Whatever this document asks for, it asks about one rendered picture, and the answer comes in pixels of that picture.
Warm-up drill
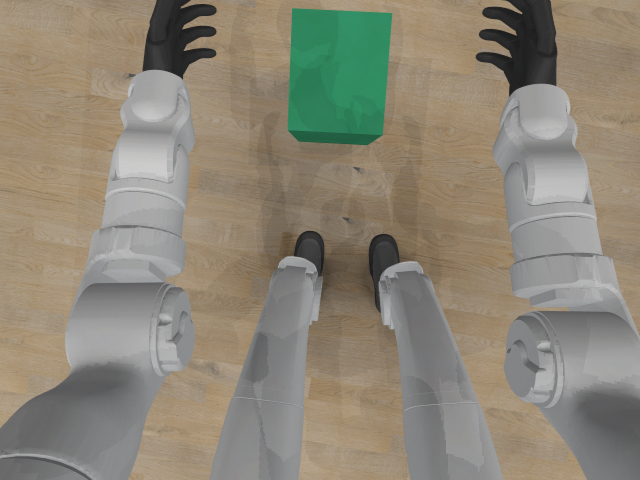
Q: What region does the robot right hand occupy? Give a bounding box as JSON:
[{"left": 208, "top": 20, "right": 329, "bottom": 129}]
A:
[{"left": 476, "top": 0, "right": 557, "bottom": 97}]

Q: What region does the robot left upper arm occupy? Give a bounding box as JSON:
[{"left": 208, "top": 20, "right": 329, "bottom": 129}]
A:
[{"left": 0, "top": 282, "right": 195, "bottom": 480}]

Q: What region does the robot left hand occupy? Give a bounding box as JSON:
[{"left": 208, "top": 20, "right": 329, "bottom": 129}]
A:
[{"left": 142, "top": 0, "right": 217, "bottom": 79}]

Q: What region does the robot right upper arm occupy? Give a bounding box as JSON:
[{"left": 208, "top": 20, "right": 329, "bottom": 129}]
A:
[{"left": 504, "top": 311, "right": 640, "bottom": 480}]

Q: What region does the robot right forearm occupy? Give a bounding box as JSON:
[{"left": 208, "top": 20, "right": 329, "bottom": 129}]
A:
[{"left": 492, "top": 84, "right": 640, "bottom": 341}]

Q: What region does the left robot shin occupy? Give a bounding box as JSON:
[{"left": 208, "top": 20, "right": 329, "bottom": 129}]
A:
[{"left": 269, "top": 256, "right": 317, "bottom": 288}]

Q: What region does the robot right foot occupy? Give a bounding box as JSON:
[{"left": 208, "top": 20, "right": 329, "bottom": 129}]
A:
[{"left": 369, "top": 234, "right": 400, "bottom": 313}]

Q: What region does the robot left forearm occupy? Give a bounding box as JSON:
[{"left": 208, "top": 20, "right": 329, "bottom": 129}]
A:
[{"left": 65, "top": 70, "right": 195, "bottom": 367}]

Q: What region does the carton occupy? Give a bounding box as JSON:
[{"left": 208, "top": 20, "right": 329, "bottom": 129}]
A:
[{"left": 288, "top": 8, "right": 392, "bottom": 145}]

